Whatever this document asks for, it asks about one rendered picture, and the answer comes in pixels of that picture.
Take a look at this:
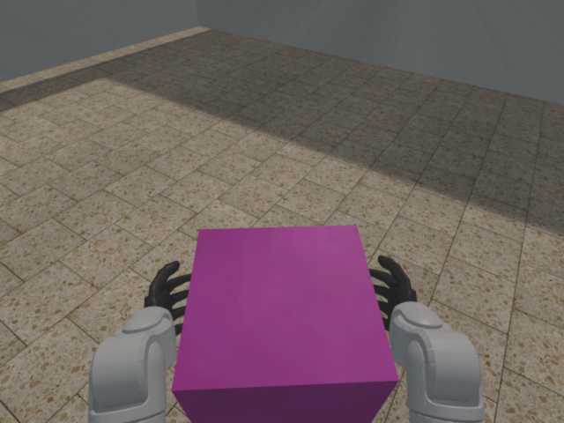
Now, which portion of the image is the right robot forearm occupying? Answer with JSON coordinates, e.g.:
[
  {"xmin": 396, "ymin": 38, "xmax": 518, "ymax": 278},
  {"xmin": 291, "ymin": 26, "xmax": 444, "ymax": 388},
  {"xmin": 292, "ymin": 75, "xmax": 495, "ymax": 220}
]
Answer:
[{"xmin": 390, "ymin": 301, "xmax": 486, "ymax": 423}]

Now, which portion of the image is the left robot forearm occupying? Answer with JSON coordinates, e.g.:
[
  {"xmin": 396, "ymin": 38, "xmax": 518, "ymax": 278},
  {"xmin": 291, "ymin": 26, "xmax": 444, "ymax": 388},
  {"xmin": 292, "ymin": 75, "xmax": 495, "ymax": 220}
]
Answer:
[{"xmin": 88, "ymin": 307, "xmax": 177, "ymax": 423}]

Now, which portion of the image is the right robot hand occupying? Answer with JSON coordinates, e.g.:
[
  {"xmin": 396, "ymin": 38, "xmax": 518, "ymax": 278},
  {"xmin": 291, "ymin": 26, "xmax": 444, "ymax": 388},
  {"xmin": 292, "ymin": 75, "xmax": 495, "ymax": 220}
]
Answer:
[{"xmin": 369, "ymin": 256, "xmax": 417, "ymax": 332}]

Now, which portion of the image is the carton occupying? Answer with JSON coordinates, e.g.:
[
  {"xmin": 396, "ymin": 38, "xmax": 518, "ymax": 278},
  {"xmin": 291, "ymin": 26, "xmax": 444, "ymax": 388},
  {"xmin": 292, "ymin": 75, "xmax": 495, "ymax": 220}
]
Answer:
[{"xmin": 171, "ymin": 225, "xmax": 399, "ymax": 423}]

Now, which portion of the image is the left robot hand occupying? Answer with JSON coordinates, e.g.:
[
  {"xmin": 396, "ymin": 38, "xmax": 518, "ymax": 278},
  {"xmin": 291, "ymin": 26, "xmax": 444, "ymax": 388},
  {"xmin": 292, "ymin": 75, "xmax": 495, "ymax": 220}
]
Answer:
[{"xmin": 144, "ymin": 261, "xmax": 191, "ymax": 336}]

